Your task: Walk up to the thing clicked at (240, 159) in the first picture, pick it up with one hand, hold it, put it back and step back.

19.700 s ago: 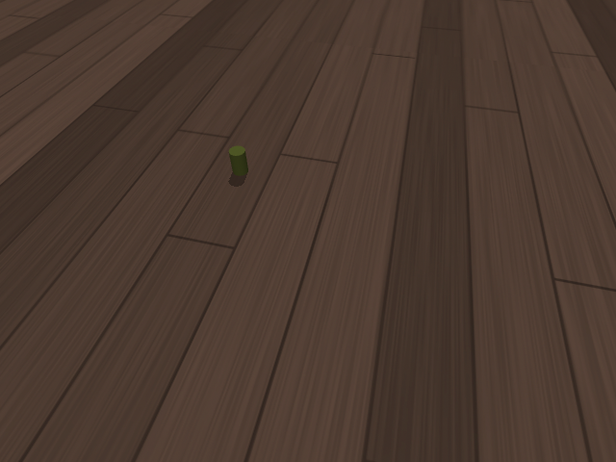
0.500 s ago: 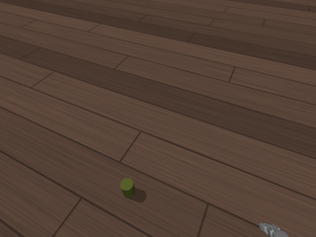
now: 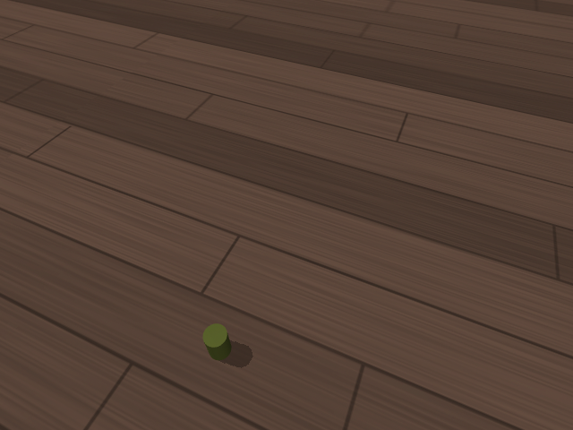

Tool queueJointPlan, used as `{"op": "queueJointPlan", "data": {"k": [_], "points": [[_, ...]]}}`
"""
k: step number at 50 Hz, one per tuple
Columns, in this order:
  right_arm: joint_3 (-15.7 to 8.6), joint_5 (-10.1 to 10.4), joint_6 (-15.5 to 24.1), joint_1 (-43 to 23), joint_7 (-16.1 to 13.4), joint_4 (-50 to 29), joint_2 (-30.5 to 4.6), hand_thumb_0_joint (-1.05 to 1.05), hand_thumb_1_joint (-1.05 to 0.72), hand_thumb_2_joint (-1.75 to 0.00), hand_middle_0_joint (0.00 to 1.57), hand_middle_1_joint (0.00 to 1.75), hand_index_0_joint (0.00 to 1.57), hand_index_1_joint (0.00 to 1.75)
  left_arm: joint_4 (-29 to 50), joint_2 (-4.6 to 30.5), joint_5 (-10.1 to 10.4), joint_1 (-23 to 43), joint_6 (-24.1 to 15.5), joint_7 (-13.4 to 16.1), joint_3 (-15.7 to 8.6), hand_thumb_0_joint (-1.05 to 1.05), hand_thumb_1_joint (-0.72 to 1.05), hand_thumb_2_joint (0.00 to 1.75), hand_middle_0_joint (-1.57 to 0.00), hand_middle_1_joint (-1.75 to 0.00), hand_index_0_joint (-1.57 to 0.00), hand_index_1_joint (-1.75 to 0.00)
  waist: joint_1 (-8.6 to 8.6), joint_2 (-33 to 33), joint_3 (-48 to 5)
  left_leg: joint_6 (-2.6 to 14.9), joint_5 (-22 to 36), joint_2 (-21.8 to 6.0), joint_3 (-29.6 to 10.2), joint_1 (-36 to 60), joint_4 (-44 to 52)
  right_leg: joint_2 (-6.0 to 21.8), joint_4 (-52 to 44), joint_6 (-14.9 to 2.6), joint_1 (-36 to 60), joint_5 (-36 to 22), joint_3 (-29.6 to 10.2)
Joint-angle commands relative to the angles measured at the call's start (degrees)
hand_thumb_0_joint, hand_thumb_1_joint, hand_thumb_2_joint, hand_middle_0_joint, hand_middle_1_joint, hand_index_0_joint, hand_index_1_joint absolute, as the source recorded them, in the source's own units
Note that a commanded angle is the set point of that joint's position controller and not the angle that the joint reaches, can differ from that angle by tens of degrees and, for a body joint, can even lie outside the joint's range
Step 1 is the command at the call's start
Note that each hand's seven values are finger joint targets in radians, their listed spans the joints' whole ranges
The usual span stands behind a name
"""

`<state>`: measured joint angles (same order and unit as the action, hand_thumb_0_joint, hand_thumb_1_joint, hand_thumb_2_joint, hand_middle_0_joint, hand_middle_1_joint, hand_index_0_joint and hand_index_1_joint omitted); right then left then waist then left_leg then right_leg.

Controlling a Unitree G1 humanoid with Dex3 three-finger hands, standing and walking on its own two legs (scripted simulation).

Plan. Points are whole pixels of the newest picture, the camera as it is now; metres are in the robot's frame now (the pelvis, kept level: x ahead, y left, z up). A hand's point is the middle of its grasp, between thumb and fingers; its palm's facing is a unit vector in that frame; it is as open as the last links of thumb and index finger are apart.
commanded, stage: stand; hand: left
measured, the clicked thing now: (217, 342) +0.52 +0.23 -0.72
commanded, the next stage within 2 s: walk up in 1.72 s
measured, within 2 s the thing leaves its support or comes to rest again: neither
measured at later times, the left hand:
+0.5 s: hand out of the picture +0.09 +0.26 -0.15, palm faces -0.01 -0.94 -0.35, open 7.3 cm
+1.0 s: hand out of the picture +0.09 +0.25 -0.15, palm faces -0.02 -0.94 -0.34, open 7.3 cm
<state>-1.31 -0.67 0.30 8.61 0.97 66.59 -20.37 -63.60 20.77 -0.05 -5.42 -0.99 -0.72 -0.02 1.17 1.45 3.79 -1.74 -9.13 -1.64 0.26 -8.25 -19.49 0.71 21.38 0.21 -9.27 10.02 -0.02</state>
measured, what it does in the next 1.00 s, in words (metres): stands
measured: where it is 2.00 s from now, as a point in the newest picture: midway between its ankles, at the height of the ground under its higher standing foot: outside the picture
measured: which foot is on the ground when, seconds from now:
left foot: down 0.00-1.00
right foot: down 0.00-1.00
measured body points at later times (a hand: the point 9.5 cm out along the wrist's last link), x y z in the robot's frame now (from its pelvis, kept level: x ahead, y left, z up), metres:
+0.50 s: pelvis +0.01 +0.00 +0.00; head +0.03 +0.00 +0.45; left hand +0.09 +0.31 -0.13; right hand +0.12 -0.30 -0.13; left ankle +0.02 +0.14 -0.75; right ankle +0.02 -0.12 -0.75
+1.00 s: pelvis +0.02 +0.00 +0.00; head +0.03 +0.00 +0.45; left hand +0.10 +0.30 -0.13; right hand +0.10 -0.30 -0.13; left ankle +0.02 +0.14 -0.75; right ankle +0.02 -0.12 -0.75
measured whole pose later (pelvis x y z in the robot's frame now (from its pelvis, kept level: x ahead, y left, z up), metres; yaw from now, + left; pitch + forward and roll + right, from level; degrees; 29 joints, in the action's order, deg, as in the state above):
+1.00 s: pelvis +0.02 +0.00 +0.00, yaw +1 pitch -2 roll +0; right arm -0.3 -0.3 -0.1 4.9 0.6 65.8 -20.1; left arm -65.0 20.2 -0.3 -5.5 -0.8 -0.1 0.1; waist 0.5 0.1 3.1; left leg -2.0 -9.5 -1.9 -0.5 -6.2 -17.7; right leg 0.5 18.7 0.1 -6.6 10.2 0.8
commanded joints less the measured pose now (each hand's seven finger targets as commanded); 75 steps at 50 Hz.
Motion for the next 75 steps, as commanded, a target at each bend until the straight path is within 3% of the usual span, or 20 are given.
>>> {"op": "queueJointPlan", "data": {"k": [1,6,10,13,23,29,34,38,43,53,58,62,66,75], "points": [[-1.66,0.2,2.06,-4.7,-0.99,-3.85,-12.11,0.0,-0.9,-0.9,0.2,0.3,0.2,0.3,2.94,12.15,0.01,2.19,-1.36,0.75,-2.04,0.0,0.9,0.9,-0.2,-0.3,-0.2,-0.3,-1.35,-3.0,-7.35,2.16,8.3,-6.24,-5.26,0.92,2.92,6.89,-2.82,-1.72,4.32,-8.69,-5.06],[-1.41,0.19,1.65,-5.26,-1.11,-3.59,-12.01,0.0,-0.9,-0.9,0.2,0.3,0.2,0.3,2.06,12.01,-0.1,2.44,-1.05,0.79,-1.95,0.0,0.9,0.9,-0.2,-0.3,-0.2,-0.3,-1.08,-2.5,-5.29,2.15,4.07,-5.9,-5.06,0.52,4.14,6.43,-4.36,-1.13,2.69,-4.81,-4.85],[-1.44,0.13,1.58,-5.7,-1.11,-3.74,-12.2,0.0,-0.9,-0.9,0.2,0.3,0.2,0.3,1.86,11.96,-0.16,2.69,-1.14,0.89,-2.1,0.0,0.9,0.9,-0.2,-0.3,-0.2,-0.3,-0.98,-1.63,-5.33,2.12,5.49,-6.02,-4.99,1.46,3.9,6.59,-4.71,-1.07,2.57,-6.0,-4.79],[-1.55,0.27,1.63,-6.27,-1.09,-3.88,-12.28,0.0,-0.9,-0.9,0.2,0.3,0.2,0.3,1.88,11.61,-0.24,2.4,-1.42,0.99,-1.99,0.0,0.9,0.9,-0.2,-0.3,-0.2,-0.3,-0.87,-1.35,-6.71,2.1,10.13,-6.42,-4.9,3.79,2.99,6.77,-4.42,-1.0,2.85,-10.88,-4.43],[-1.33,0.31,1.31,-7.62,-1.06,-4.2,-11.57,0.0,-0.9,-0.9,0.2,0.3,0.2,0.3,1.79,12.12,-0.31,2.92,-1.45,1.21,-2.3,0.0,0.9,0.9,-0.2,-0.3,-0.2,-0.3,-0.54,-1.4,-7.64,2.09,8.94,-6.33,-4.3,4.56,3.04,7.1,-5.5,-0.84,3.79,-11.17,-4.56],[-1.21,0.25,1.09,-7.99,-0.9,-4.15,-11.6,0.0,-0.9,-0.9,0.2,0.3,0.2,0.3,1.17,12.1,-0.33,1.96,-1.08,1.14,-2.23,0.0,0.9,0.9,-0.2,-0.3,-0.2,-0.3,-0.99,-1.79,-4.9,2.22,3.19,-5.79,-4.58,2.64,4.31,6.63,-6.78,-0.79,1.79,-3.36,-4.43],[-1.06,0.23,1.3,-7.19,-0.98,-4.06,-11.7,0.0,-0.9,-0.9,0.2,0.3,0.2,0.3,1.43,12.32,-0.3,2.23,-1.07,1.07,-2.36,0.0,0.9,0.9,-0.2,-0.3,-0.2,-0.3,-0.9,-2.14,-6.09,2.12,4.34,-5.8,-4.68,2.46,4.44,6.77,-6.23,-1.14,2.83,-4.33,-4.54],[-1.15,0.27,1.41,-7.07,-1.1,-3.99,-11.95,0.0,-0.9,-0.9,0.2,0.3,0.2,0.3,1.54,12.13,-0.3,1.52,-1.13,1.07,-2.23,0.0,0.9,0.9,-0.2,-0.3,-0.2,-0.3,-1.2,-2.06,-7.41,2.02,9.05,-6.18,-4.68,3.83,3.57,6.92,-5.33,-1.32,3.73,-8.95,-4.31],[-1.08,0.26,1.25,-6.62,-1.16,-4.01,-11.81,0.0,-0.9,-0.9,0.2,0.3,0.2,0.3,1.56,12.12,-0.41,1.27,-1.22,1.21,-2.12,0.0,0.9,0.9,-0.2,-0.3,-0.2,-0.3,-0.96,-1.24,-7.82,2.17,10.16,-6.2,-4.51,3.97,2.83,7.04,-5.11,-1.11,4.6,-11.94,-3.95],[-0.96,0.11,1.03,-5.95,-1.05,-3.99,-11.63,0.0,-0.9,-0.9,0.2,0.3,0.2,0.3,1.79,12.34,-0.4,1.87,-0.9,1.22,-2.24,0.0,0.9,0.9,-0.2,-0.3,-0.2,-0.3,-1.06,-1.4,-5.08,2.08,3.89,-5.81,-4.7,1.41,4.57,6.8,-6.44,-1.24,3.12,-3.93,-4.23],[-0.95,0.19,1.24,-5.88,-1.13,-4.25,-11.93,0.0,-0.9,-0.9,0.2,0.3,0.2,0.3,1.86,12.02,-0.4,1.5,-1.03,1.13,-2.19,0.0,0.9,0.9,-0.2,-0.3,-0.2,-0.3,-1.21,-2.26,-5.32,2.16,5.95,-6.01,-4.82,2.04,4.13,6.88,-5.99,-1.19,3.32,-6.4,-4.24],[-1.0,0.14,1.24,-5.56,-1.12,-4.32,-12.03,0.0,-0.9,-0.9,0.2,0.3,0.2,0.3,2.06,11.96,-0.41,1.47,-1.01,1.09,-2.14,0.0,0.9,0.9,-0.2,-0.3,-0.2,-0.3,-1.23,-1.84,-4.85,2.2,4.94,-5.97,-4.88,2.08,4.31,6.64,-6.32,-1.16,2.49,-4.87,-4.23],[-0.96,0.07,1.06,-5.0,-1.03,-4.23,-11.6,0.0,-0.9,-0.9,0.2,0.3,0.2,0.3,1.97,12.34,-0.44,1.62,-0.89,1.09,-2.27,0.0,0.9,0.9,-0.2,-0.3,-0.2,-0.3,-0.96,-1.06,-3.59,2.21,1.04,-5.48,-4.76,0.83,4.46,6.68,-7.39,-1.08,1.42,0.54,-4.84],[-1.08,0.16,1.15,-4.61,-1.16,-4.43,-11.91,0.0,-0.9,-0.9,0.2,0.3,0.2,0.3,2.15,12.34,-0.42,1.28,-1.09,1.18,-2.19,0.0,0.9,0.9,-0.2,-0.3,-0.2,-0.3,-0.8,-1.68,-6.93,2.37,6.69,-5.86,-4.57,3.06,3.36,6.98,-5.55,-1.37,3.91,-8.08,-4.38]]}}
